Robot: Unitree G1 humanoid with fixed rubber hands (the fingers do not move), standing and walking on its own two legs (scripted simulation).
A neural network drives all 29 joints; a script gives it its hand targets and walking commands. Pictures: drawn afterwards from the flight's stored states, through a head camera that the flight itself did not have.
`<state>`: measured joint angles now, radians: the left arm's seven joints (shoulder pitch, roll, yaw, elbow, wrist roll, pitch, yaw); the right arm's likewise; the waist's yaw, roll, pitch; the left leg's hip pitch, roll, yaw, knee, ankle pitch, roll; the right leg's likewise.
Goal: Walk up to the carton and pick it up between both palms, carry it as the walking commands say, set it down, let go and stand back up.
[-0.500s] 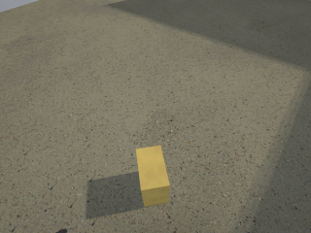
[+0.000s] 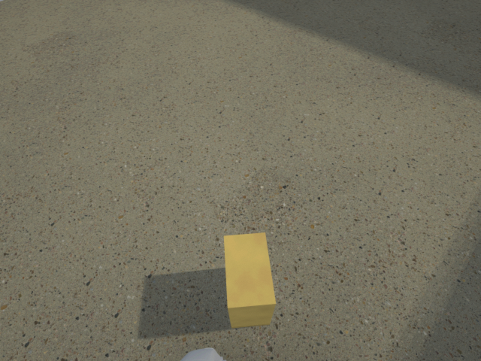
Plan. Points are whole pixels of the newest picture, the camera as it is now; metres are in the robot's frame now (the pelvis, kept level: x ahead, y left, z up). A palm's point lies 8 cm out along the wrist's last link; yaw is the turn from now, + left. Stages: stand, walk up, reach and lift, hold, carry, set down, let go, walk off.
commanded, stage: walk up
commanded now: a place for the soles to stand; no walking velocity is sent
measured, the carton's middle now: (247, 282) +0.44 +0.01 -0.61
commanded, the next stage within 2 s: none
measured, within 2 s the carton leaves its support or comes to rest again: neither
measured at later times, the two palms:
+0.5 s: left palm (73, 344) +0.16 +0.32 -0.10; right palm (419, 330) +0.19 -0.29 -0.11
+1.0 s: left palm out of the picture +0.09 +0.31 -0.10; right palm (433, 353) +0.15 -0.30 -0.10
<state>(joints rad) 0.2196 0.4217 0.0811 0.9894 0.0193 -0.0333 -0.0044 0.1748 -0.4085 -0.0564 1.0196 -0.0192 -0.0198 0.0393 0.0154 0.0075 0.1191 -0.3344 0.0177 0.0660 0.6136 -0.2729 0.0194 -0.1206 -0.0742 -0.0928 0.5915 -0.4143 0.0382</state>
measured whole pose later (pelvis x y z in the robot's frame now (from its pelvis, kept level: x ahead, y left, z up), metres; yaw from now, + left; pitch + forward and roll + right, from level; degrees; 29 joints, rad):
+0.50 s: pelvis +0.05 +0.01 +0.00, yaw +3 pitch -2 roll +0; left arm 0.04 0.38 0.03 0.99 -0.01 0.00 0.01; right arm 0.04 -0.37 -0.03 1.01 0.00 0.00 0.01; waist 0.01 0.01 0.12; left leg -0.28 -0.02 0.02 0.62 -0.31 0.03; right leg -0.22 -0.04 -0.05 0.61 -0.35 0.02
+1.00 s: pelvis +0.02 +0.00 +0.01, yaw +6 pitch -3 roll -1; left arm 0.05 0.37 0.03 1.04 0.01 0.01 -0.01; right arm 0.06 -0.38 -0.02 1.03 -0.02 0.01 0.03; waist 0.01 0.01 0.12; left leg -0.28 -0.02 -0.03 0.54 -0.20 0.02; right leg -0.20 -0.04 -0.10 0.53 -0.27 0.01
